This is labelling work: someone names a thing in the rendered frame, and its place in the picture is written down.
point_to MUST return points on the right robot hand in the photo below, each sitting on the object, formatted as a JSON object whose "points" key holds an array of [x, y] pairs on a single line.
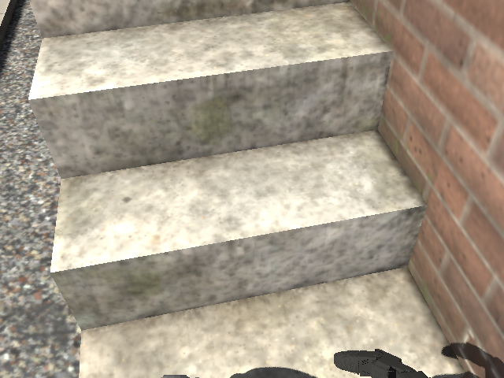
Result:
{"points": [[377, 364]]}

